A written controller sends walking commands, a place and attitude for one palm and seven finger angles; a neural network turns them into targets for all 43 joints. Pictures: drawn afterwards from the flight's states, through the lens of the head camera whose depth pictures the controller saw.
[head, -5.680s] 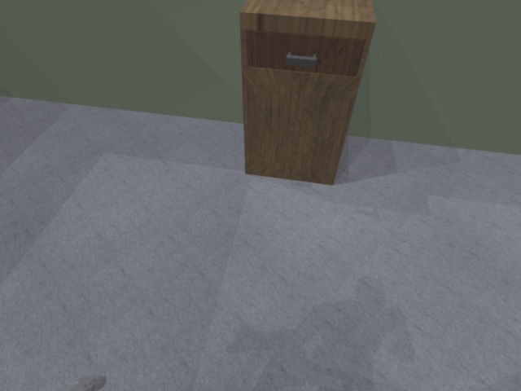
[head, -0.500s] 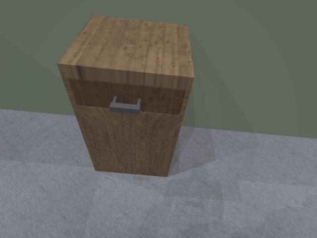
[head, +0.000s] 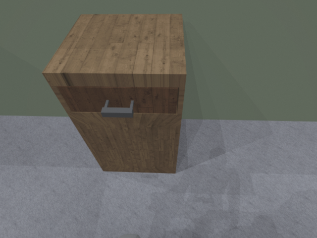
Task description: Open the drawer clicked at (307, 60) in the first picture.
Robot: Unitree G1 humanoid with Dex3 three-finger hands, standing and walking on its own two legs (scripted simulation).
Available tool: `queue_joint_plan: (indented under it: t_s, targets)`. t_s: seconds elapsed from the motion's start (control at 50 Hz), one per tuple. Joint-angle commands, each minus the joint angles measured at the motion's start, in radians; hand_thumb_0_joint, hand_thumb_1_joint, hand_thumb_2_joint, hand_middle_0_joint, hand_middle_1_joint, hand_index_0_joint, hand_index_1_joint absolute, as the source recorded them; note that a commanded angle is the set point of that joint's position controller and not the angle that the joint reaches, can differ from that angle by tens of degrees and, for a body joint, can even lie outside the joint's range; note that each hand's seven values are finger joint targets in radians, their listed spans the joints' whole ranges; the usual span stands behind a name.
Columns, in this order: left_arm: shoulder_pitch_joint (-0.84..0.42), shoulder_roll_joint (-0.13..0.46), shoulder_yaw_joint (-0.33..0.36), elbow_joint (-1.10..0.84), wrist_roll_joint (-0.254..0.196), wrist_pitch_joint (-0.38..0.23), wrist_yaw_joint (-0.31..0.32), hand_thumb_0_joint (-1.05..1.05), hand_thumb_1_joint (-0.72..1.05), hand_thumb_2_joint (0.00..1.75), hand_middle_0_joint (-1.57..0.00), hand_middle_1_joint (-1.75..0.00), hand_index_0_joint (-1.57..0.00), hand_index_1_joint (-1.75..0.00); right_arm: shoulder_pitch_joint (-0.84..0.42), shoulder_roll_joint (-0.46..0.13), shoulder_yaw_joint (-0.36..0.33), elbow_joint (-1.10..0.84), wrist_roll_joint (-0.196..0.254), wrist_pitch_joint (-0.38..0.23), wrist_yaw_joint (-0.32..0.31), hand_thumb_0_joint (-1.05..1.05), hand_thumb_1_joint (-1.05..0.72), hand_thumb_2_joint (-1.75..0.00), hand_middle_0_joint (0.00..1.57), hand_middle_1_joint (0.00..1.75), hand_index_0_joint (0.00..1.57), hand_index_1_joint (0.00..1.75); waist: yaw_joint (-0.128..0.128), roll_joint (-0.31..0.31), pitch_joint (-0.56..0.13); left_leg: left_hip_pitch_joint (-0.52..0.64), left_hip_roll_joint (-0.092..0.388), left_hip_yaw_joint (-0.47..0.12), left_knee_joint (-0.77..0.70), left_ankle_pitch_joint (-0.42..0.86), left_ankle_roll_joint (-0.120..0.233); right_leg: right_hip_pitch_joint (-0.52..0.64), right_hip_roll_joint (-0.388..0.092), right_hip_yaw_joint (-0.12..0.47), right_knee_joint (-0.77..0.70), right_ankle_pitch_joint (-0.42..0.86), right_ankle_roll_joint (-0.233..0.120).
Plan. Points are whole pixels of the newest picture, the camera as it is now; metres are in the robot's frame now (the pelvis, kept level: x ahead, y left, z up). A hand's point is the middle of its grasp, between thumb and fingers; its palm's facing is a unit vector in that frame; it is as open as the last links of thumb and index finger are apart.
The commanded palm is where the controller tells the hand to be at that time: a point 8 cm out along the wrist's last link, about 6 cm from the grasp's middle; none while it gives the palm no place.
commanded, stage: come to a stop and stand still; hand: left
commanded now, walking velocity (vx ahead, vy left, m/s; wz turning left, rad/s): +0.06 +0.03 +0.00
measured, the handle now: (118, 107) +0.55 +0.19 -0.07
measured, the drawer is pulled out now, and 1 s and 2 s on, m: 0.00 0.00 0.00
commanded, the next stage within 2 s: look again from close up in 0.72 s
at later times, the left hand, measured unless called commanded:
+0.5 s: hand out of the picture -0.04 +0.20 -0.17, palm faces +0.01 -0.98 -0.20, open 7.4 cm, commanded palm none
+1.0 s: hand out of the picture -0.03 +0.19 -0.17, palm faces +0.01 -0.98 -0.20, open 7.4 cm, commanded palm none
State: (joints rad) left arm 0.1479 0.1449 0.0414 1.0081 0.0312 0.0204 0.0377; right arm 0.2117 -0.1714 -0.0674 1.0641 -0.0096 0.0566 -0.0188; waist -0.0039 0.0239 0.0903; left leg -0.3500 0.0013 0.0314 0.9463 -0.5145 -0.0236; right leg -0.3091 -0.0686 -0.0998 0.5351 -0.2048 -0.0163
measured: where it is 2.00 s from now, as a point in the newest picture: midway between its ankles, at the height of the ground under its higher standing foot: outside the picture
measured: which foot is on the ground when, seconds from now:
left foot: up 0.00-0.10, down 0.12-1.00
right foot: down 0.00-0.14, up 0.16-0.32, down 0.34-1.00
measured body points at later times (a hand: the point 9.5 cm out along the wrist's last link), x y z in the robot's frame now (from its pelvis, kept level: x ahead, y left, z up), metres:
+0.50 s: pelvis -0.03 +0.03 +0.01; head -0.03 +0.02 +0.46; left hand -0.04 +0.25 -0.15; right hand -0.01 -0.20 -0.15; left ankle -0.04 +0.14 -0.73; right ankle -0.03 -0.10 -0.73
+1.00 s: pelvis -0.04 +0.02 +0.00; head -0.04 +0.02 +0.45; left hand -0.03 +0.25 -0.16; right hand -0.05 -0.21 -0.16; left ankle -0.04 +0.14 -0.73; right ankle -0.03 -0.10 -0.73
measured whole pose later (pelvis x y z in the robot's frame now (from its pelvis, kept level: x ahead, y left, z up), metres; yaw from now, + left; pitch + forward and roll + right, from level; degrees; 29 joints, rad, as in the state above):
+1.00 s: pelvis -0.04 +0.02 +0.00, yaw +1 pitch -1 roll +0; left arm 0.32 0.16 0.00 1.04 0.02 0.00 0.03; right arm 0.36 -0.16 -0.01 1.03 -0.03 0.00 -0.03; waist -0.03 0.01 0.00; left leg -0.25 0.02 0.02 0.55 -0.28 0.00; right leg -0.25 -0.02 -0.07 0.53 -0.27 -0.01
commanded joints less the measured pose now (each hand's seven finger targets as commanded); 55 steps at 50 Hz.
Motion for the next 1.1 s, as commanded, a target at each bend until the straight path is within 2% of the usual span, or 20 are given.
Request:
queue_joint_plan:
  t_s: [0.0,0.06,0.08,0.1,0.12,0.14,0.2,0.28,0.32,0.34,0.38,0.52,0.78,0.8,0.82,0.84,0.86,0.92,1.02,1.08]
  targets:
    - [0.057,0.21,0.055,-0.045,0.006,-0.006,0.011,0.0,0.9,0.9,-0.2,-0.3,-0.2,-0.3,0.075,-0.032,-0.001,-0.059,0.002,-0.019,0.003,0.0,-0.9,-0.9,0.2,0.3,0.2,0.3,0.024,-0.2,-0.137,0.026,0.026,-0.003,-0.172,0.034,-0.005,0.119,-0.249,0.235,-0.203,0.267,-0.165]
    - [0.031,0.2,0.05,-0.046,-0.007,0.004,0.004,0.0,0.9,0.9,-0.2,-0.3,-0.2,-0.3,0.154,-0.035,0.01,-0.035,-0.002,-0.035,0.001,0.0,-0.9,-0.9,0.2,0.3,0.2,0.3,-0.012,-0.192,-0.141,0.208,0.011,0.033,-0.491,0.249,0.004,0.026,-0.179,0.193,-0.15,0.068,-0.087]
    - [0.029,0.169,0.04,-0.05,-0.014,0.008,0.0,0.0,0.9,0.9,-0.2,-0.3,-0.2,-0.3,0.164,-0.06,0.011,-0.033,-0.004,-0.043,0.001,0.0,-0.9,-0.9,0.2,0.3,0.2,0.3,-0.014,-0.087,-0.119,0.244,0.049,-0.017,-0.57,0.27,0.016,-0.037,-0.122,0.156,-0.099,-0.055,-0.046]
    - [0.044,0.119,0.031,-0.061,-0.019,0.014,-0.007,0.0,0.9,0.9,-0.2,-0.3,-0.2,-0.3,0.137,-0.114,0.003,-0.056,-0.012,-0.05,0.001,0.0,-0.9,-0.9,0.2,0.3,0.2,0.3,0.0,0.107,-0.096,0.185,0.195,-0.21,-0.673,0.251,0.065,-0.085,-0.032,0.09,0.004,-0.148,0.005]
    - [0.028,0.093,0.025,-0.073,-0.019,0.013,-0.011,0.0,0.9,0.9,-0.2,-0.3,-0.2,-0.3,0.081,-0.167,0.001,-0.09,-0.017,-0.049,-0.002,0.0,-0.9,-0.9,0.2,0.3,0.2,0.3,0.012,0.183,-0.042,0.021,0.298,-0.301,-0.749,0.209,0.126,-0.045,0.009,0.033,0.079,-0.176,0.031]
    - [0.009,0.104,0.023,-0.059,-0.008,0.023,-0.008,0.0,0.9,0.9,-0.2,-0.3,-0.2,-0.3,0.016,-0.15,0.006,-0.096,-0.016,-0.054,-0.005,0.0,-0.9,-0.9,0.2,0.3,0.2,0.3,0.012,0.22,-0.01,-0.067,0.297,-0.314,-0.818,0.12,0.152,-0.002,0.012,0.064,0.178,-0.215,0.031]
    - [0.076,0.098,0.014,-0.009,-0.008,0.016,-0.018,0.0,0.9,0.9,-0.2,-0.3,-0.2,-0.3,-0.029,-0.119,0.023,-0.086,-0.013,-0.06,-0.02,0.0,-0.9,-0.9,0.2,0.3,0.2,0.3,0.044,0.171,-0.015,0.037,0.227,-0.18,-0.747,0.332,0.151,-0.029,0.01,0.098,0.243,-0.187,0.02]
    - [0.121,0.085,-0.01,0.034,-0.018,-0.015,-0.013,0.0,0.9,0.9,-0.2,-0.3,-0.2,-0.3,0.053,-0.117,0.024,-0.032,-0.004,-0.071,-0.022,0.0,-0.9,-0.9,0.2,0.3,0.2,0.3,0.026,0.066,-0.113,0.269,0.178,-0.099,-0.582,0.708,0.122,0.056,0.012,0.074,-0.099,-0.018,0.037]
    - [0.145,0.12,-0.013,0.063,-0.019,-0.03,-0.005,0.0,0.9,0.9,-0.2,-0.3,-0.2,-0.3,0.079,-0.09,0.029,-0.02,0.008,-0.079,-0.019,0.0,-0.9,-0.9,0.2,0.3,0.2,0.3,0.004,-0.01,-0.126,0.229,0.124,-0.059,-0.543,0.631,0.063,0.158,-0.057,0.154,-0.164,0.262,0.011]
    - [0.147,0.129,-0.016,0.067,-0.021,-0.031,-0.004,0.0,0.9,0.9,-0.2,-0.3,-0.2,-0.3,0.079,-0.084,0.031,-0.017,0.01,-0.08,-0.016,0.0,-0.9,-0.9,0.2,0.3,0.2,0.3,-0.004,0.009,-0.127,0.231,0.111,-0.057,-0.565,0.569,0.051,0.16,-0.078,0.155,-0.157,0.28,0.003]
    - [0.126,0.121,-0.019,0.082,-0.022,-0.032,-0.004,0.0,0.9,0.9,-0.2,-0.3,-0.2,-0.3,0.074,-0.088,0.036,0.002,0.005,-0.066,-0.016,0.0,-0.9,-0.9,0.2,0.3,0.2,0.3,-0.008,-0.128,-0.09,0.231,0.109,-0.046,-0.578,0.451,0.036,0.115,-0.061,0.165,-0.166,0.216,-0.004]
    - [0.154,0.1,-0.026,0.104,-0.021,-0.022,-0.002,0.0,0.9,0.9,-0.2,-0.3,-0.2,-0.3,0.095,-0.075,0.052,0.039,0.001,-0.061,-0.011,0.0,-0.9,-0.9,0.2,0.3,0.2,0.3,-0.001,-0.043,0.0,0.169,0.099,-0.062,-0.659,0.24,0.04,0.058,-0.036,0.169,-0.235,-0.06,0.004]
    - [0.207,0.06,-0.027,0.12,-0.023,-0.032,0.001,0.0,0.9,0.9,-0.2,-0.3,-0.2,-0.3,0.172,-0.032,0.056,0.068,0.0,-0.072,-0.017,0.0,-0.9,-0.9,0.2,0.3,0.2,0.3,0.007,-0.017,-0.017,0.142,0.1,-0.06,-0.655,0.272,0.039,0.086,-0.033,0.152,-0.22,-0.009,-0.002]
    - [0.164,0.248,-0.036,0.012,0.004,-0.05,-0.005,0.0,0.9,0.9,-0.2,-0.3,-0.2,-0.3,0.121,-0.176,0.035,-0.045,-0.008,-0.075,-0.001,0.0,-0.9,-0.9,0.2,0.3,0.2,0.3,-0.025,-0.098,0.081,0.092,0.058,-0.075,-0.587,0.343,0.027,0.041,0.003,0.124,-0.153,0.005,-0.023]
    - [0.18,0.158,-0.014,0.017,-0.012,-0.052,0.003,0.0,0.9,0.9,-0.2,-0.3,-0.2,-0.3,0.112,-0.156,0.032,-0.072,-0.018,-0.096,-0.013,0.0,-0.9,-0.9,0.2,0.3,0.2,0.3,-0.001,-0.015,-0.049,0.064,0.1,-0.079,-0.543,0.253,0.046,0.089,-0.036,0.14,-0.12,-0.085,-0.026]
    - [0.191,0.156,-0.021,0.005,-0.011,-0.054,0.004,0.0,0.9,0.9,-0.2,-0.3,-0.2,-0.3,0.133,-0.122,0.035,-0.075,-0.018,-0.098,-0.018,0.0,-0.9,-0.9,0.2,0.3,0.2,0.3,-0.012,0.023,-0.158,0.104,0.082,-0.089,-0.505,0.305,0.056,0.117,-0.042,0.157,-0.111,-0.025,-0.037]
    - [0.204,0.129,-0.02,-0.001,-0.013,-0.052,0.005,0.0,0.9,0.9,-0.2,-0.3,-0.2,-0.3,0.155,-0.092,0.039,-0.076,-0.017,-0.092,-0.021,0.0,-0.9,-0.9,0.2,0.3,0.2,0.3,-0.014,0.002,-0.175,0.1,0.077,-0.08,-0.479,0.29,0.056,0.11,-0.051,0.168,-0.126,-0.049,-0.038]
    - [0.199,0.128,-0.019,-0.027,-0.012,-0.039,0.005,0.0,0.9,0.9,-0.2,-0.3,-0.2,-0.3,0.198,-0.063,0.044,-0.087,-0.02,-0.072,-0.015,0.0,-0.9,-0.9,0.2,0.3,0.2,0.3,-0.026,-0.102,-0.071,0.049,0.045,-0.052,-0.427,0.255,0.052,0.026,-0.072,0.208,-0.175,-0.145,-0.048]
    - [0.198,0.129,-0.018,-0.052,-0.015,-0.035,0.005,0.0,0.9,0.9,-0.2,-0.3,-0.2,-0.3,0.188,-0.081,0.046,-0.094,-0.012,-0.076,-0.011,0.0,-0.9,-0.9,0.2,0.3,0.2,0.3,-0.011,0.001,-0.018,0.045,0.083,-0.081,-0.493,0.344,0.059,0.038,-0.029,0.153,-0.114,-0.017,-0.032]
    - [0.205,0.131,-0.018,-0.052,-0.018,-0.035,0.005,0.0,0.9,0.9,-0.2,-0.3,-0.2,-0.3,0.157,-0.103,0.045,-0.101,-0.01,-0.078,-0.012,0.0,-0.9,-0.9,0.2,0.3,0.2,0.3,0.001,0.001,-0.023,0.038,0.095,-0.086,-0.513,0.378,0.059,0.086,-0.022,0.135,-0.096,0.062,-0.02]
